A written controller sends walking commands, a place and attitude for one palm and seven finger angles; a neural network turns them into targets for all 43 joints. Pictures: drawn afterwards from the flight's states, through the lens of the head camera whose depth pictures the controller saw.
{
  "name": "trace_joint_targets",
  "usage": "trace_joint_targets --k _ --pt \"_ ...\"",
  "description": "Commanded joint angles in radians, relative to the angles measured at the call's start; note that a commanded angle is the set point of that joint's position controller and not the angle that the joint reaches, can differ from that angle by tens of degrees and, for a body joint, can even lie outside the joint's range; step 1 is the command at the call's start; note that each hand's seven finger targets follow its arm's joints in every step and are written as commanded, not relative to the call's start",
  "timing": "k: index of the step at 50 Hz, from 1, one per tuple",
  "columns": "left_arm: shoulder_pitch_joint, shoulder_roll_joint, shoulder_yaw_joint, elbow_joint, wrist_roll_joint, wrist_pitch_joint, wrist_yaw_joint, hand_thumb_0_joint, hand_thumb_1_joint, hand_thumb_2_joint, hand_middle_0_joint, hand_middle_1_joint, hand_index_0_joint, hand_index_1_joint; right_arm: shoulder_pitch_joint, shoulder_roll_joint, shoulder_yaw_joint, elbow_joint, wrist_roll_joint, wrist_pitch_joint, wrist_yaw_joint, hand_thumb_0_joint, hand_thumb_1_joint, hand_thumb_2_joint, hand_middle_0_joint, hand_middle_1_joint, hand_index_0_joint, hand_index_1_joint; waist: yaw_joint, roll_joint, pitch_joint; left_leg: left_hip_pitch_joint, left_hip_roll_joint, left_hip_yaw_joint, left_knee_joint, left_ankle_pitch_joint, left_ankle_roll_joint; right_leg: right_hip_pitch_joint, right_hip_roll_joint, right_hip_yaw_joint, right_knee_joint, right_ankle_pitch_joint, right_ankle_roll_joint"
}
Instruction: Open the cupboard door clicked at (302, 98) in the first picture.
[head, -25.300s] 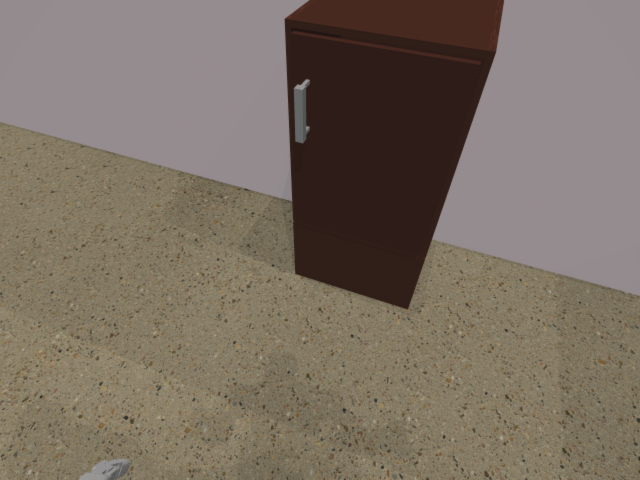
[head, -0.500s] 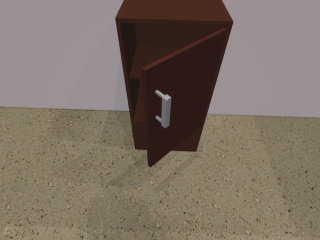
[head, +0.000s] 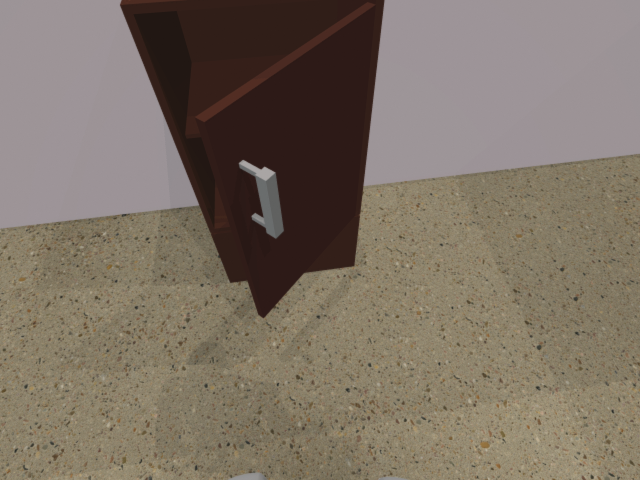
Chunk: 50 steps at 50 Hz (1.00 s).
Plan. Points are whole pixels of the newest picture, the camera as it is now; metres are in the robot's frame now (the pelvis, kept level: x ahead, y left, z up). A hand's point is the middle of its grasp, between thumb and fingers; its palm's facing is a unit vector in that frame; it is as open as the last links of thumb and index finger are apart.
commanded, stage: walk to a spot facing it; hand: left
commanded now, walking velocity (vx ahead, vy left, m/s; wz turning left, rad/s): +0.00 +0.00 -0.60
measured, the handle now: (261, 199) +0.52 +0.14 -0.01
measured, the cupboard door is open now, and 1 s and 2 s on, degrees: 45 45 45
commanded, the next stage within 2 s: none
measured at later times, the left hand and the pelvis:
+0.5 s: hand out of the picture +0.10 +0.15 -0.16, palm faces -0.16 -0.96 -0.21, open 7.4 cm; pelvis +0.02 -0.02 +0.01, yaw -15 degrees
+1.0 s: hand (283, 410) +0.23 +0.08 -0.15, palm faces -0.51 -0.81 -0.29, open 7.4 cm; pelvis +0.02 -0.04 +0.00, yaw -33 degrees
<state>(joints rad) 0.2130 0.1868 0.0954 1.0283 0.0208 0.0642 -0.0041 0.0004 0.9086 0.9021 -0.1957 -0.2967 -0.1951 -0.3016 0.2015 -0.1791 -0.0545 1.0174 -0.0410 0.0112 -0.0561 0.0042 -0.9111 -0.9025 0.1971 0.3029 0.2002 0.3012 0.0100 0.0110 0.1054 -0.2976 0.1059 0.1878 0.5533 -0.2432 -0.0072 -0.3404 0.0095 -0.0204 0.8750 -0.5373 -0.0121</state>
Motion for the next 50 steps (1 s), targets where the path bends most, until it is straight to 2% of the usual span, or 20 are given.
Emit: trace_joint_targets --k 1,3,5,7,12,21,25,26,27,28,29,33,35,38,41,42,43,44,46,50 --pt "0.059 0.043 0.007 -0.083 -0.002 -0.025 -0.015 0.000 0.900 0.900 -0.200 -0.300 -0.200 -0.300 0.022 -0.194 -0.041 -0.069 0.000 -0.003 0.001 0.000 -0.900 -0.900 0.200 0.300 0.200 0.300 0.016 0.122 -0.134 0.070 0.254 -0.167 -0.157 0.187 0.120 0.041 -0.035 -0.024 -0.137 0.092 0.005" --pt "0.125 0.087 0.017 -0.070 0.002 -0.028 -0.012 0.000 0.900 0.900 -0.200 -0.300 -0.200 -0.300 -0.012 -0.185 -0.043 -0.091 0.012 0.007 0.007 0.000 -0.900 -0.900 0.200 0.300 0.200 0.300 0.057 0.030 -0.130 -0.024 0.180 -0.075 -0.013 0.044 0.049 0.177 -0.024 -0.036 -0.369 0.307 0.005" --pt "0.131 0.267 0.044 -0.088 0.014 -0.040 0.013 0.000 0.900 0.900 -0.200 -0.300 -0.200 -0.300 -0.056 -0.089 -0.029 -0.161 0.020 0.019 0.025 0.000 -0.900 -0.900 0.200 0.300 0.200 0.300 0.086 -0.398 -0.075 -0.292 -0.046 -0.025 0.439 -0.386 -0.041 0.184 -0.367 0.491 -0.623 0.464 -0.140" --pt "0.066 0.227 0.041 -0.116 0.005 -0.039 0.025 0.000 0.900 0.900 -0.200 -0.300 -0.200 -0.300 -0.101 -0.119 -0.039 -0.156 0.021 0.025 0.030 0.000 -0.900 -0.900 0.200 0.300 0.200 0.300 0.053 -0.219 -0.032 -0.327 -0.015 -0.174 0.591 -0.276 -0.023 0.130 -0.310 0.434 -0.591 0.417 -0.197" --pt "0.030 0.189 0.028 -0.144 0.003 -0.054 0.031 0.000 0.900 0.900 -0.200 -0.300 -0.200 -0.300 -0.073 -0.097 -0.030 -0.147 0.023 0.025 0.030 0.000 -0.900 -0.900 0.200 0.300 0.200 0.300 0.016 -0.109 -0.124 -0.264 -0.041 -0.184 0.533 -0.166 -0.047 0.219 -0.220 0.343 -0.496 0.689 -0.176" --pt "0.078 0.211 0.040 -0.150 0.008 -0.050 0.029 0.000 0.900 0.900 -0.200 -0.300 -0.200 -0.300 -0.117 -0.095 -0.025 -0.202 0.037 0.007 0.016 0.000 -0.900 -0.900 0.200 0.300 0.200 0.300 0.037 -0.152 -0.145 -0.202 -0.086 -0.206 0.283 -0.215 -0.041 0.285 -0.209 0.444 -0.458 0.839 -0.205" --pt "0.004 0.197 0.037 -0.172 0.000 -0.043 0.024 0.000 0.900 0.900 -0.200 -0.300 -0.200 -0.300 0.009 -0.102 -0.023 -0.169 0.042 -0.006 0.008 0.000 -0.900 -0.900 0.200 0.300 0.200 0.300 -0.037 -0.084 -0.167 0.090 -0.091 -0.208 -0.061 -0.024 -0.032 0.100 -0.137 0.430 -0.375 0.747 -0.125" --pt "0.000 0.164 0.029 -0.185 -0.008 -0.041 0.020 0.000 0.900 0.900 -0.200 -0.300 -0.200 -0.300 0.051 -0.146 -0.028 -0.159 0.036 -0.015 0.003 0.000 -0.900 -0.900 0.200 0.300 0.200 0.300 -0.052 0.021 -0.186 0.251 0.004 -0.289 -0.181 0.037 0.000 -0.044 -0.053 0.360 -0.311 0.556 -0.074" --pt "0.029 0.111 0.017 -0.202 -0.017 -0.041 0.008 0.000 0.900 0.900 -0.200 -0.300 -0.200 -0.300 0.068 -0.242 -0.043 -0.167 0.021 -0.025 0.001 0.000 -0.900 -0.900 0.200 0.300 0.200 0.300 -0.047 0.290 -0.206 0.369 0.267 -0.558 -0.256 0.192 0.099 -0.229 0.084 0.197 -0.122 0.112 -0.007" --pt "-0.007 0.131 0.014 -0.214 -0.005 -0.044 0.004 0.000 0.900 0.900 -0.200 -0.300 -0.200 -0.300 0.093 -0.260 -0.043 -0.171 0.017 -0.017 -0.005 0.000 -0.900 -0.900 0.200 0.300 0.200 0.300 -0.057 0.274 -0.172 0.309 0.391 -0.611 -0.247 0.375 0.196 -0.258 0.059 0.100 0.100 -0.092 0.029" --pt "-0.008 0.141 0.019 -0.217 0.001 -0.041 -0.003 0.000 0.900 0.900 -0.200 -0.300 -0.200 -0.300 0.066 -0.241 -0.035 -0.192 0.009 -0.012 -0.008 0.000 -0.900 -0.900 0.200 0.300 0.200 0.300 -0.042 0.157 -0.145 0.199 0.380 -0.543 -0.243 0.370 0.223 -0.224 0.014 0.106 0.222 -0.063 0.039" --pt "-0.012 0.118 0.020 -0.199 0.003 -0.026 -0.029 0.000 0.900 0.900 -0.200 -0.300 -0.200 -0.300 -0.019 -0.181 -0.011 -0.213 0.006 -0.016 -0.002 0.000 -0.900 -0.900 0.200 0.300 0.200 0.300 0.007 0.192 -0.067 0.117 0.214 -0.263 -0.205 0.435 0.148 -0.228 -0.031 0.042 0.268 0.071 0.065" --pt "-0.033 0.098 0.006 -0.208 0.003 -0.027 -0.035 0.000 0.900 0.900 -0.200 -0.300 -0.200 -0.300 0.020 -0.193 -0.018 -0.204 0.004 -0.016 -0.003 0.000 -0.900 -0.900 0.200 0.300 0.200 0.300 -0.013 0.184 -0.103 0.194 0.182 -0.174 -0.151 0.548 0.124 -0.192 -0.027 -0.023 0.113 0.074 0.068" --pt "-0.068 0.086 -0.005 -0.216 -0.001 -0.035 -0.038 0.000 0.900 0.900 -0.200 -0.300 -0.200 -0.300 0.086 -0.219 -0.035 -0.177 0.007 -0.013 0.007 0.000 -0.900 -0.900 0.200 0.300 0.200 0.300 -0.046 0.210 -0.152 0.237 0.195 -0.138 -0.102 0.570 0.117 -0.096 -0.010 -0.069 -0.089 0.115 0.051" --pt "-0.019 0.108 -0.001 -0.204 -0.002 -0.041 -0.036 0.000 0.900 0.900 -0.200 -0.300 -0.200 -0.300 0.071 -0.237 -0.045 -0.177 0.012 -0.005 0.016 0.000 -0.900 -0.900 0.200 0.300 0.200 0.300 -0.013 0.199 -0.160 0.178 0.200 -0.106 -0.021 0.465 0.074 0.047 0.002 -0.089 -0.274 0.234 0.025" --pt "0.035 0.130 0.006 -0.187 0.000 -0.045 -0.033 0.000 0.900 0.900 -0.200 -0.300 -0.200 -0.300 0.053 -0.231 -0.046 -0.183 0.017 -0.003 0.021 0.000 -0.900 -0.900 0.200 0.300 0.200 0.300 0.023 0.146 -0.167 0.100 0.172 -0.075 0.068 0.374 0.037 0.167 -0.003 -0.082 -0.382 0.365 0.012" --pt "0.106 0.221 0.022 -0.166 0.009 -0.055 -0.021 0.000 0.900 0.900 -0.200 -0.300 -0.200 -0.300 0.054 -0.185 -0.040 -0.200 0.031 -0.001 0.028 0.000 -0.900 -0.900 0.200 0.300 0.200 0.300 0.057 -0.079 -0.218 -0.069 0.100 -0.007 0.256 0.139 -0.021 0.355 -0.158 0.117 -0.455 0.600 -0.047" --pt "0.156 0.327 0.047 -0.155 0.010 -0.058 -0.001 0.000 0.900 0.900 -0.200 -0.300 -0.200 -0.300 -0.016 -0.115 -0.019 -0.254 0.035 0.002 0.031 0.000 -0.900 -0.900 0.200 0.300 0.200 0.300 0.097 -0.371 -0.207 -0.285 -0.042 -0.009 0.506 -0.425 -0.061 0.397 -0.399 0.455 -0.503 0.915 -0.173" --pt "0.108 0.280 0.038 -0.165 0.000 -0.046 0.021 0.000 0.900 0.900 -0.200 -0.300 -0.200 -0.300 -0.030 -0.143 -0.025 -0.236 0.035 0.021 0.022 0.000 -0.900 -0.900 0.200 0.300 0.200 0.300 0.075 -0.248 -0.147 -0.320 0.005 -0.187 0.639 -0.350 -0.043 0.294 -0.357 0.381 -0.522 0.655 -0.228" --pt "-0.048 0.225 0.021 -0.212 0.008 -0.042 0.026 0.000 0.900 0.900 -0.200 -0.300 -0.200 -0.300 0.004 -0.130 -0.025 -0.192 0.029 0.025 0.036 0.000 -0.900 -0.900 0.200 0.300 0.200 0.300 0.000 -0.187 -0.128 -0.201 -0.010 -0.172 0.544 -0.201 -0.058 0.126 -0.237 0.282 -0.518 0.518 -0.170"
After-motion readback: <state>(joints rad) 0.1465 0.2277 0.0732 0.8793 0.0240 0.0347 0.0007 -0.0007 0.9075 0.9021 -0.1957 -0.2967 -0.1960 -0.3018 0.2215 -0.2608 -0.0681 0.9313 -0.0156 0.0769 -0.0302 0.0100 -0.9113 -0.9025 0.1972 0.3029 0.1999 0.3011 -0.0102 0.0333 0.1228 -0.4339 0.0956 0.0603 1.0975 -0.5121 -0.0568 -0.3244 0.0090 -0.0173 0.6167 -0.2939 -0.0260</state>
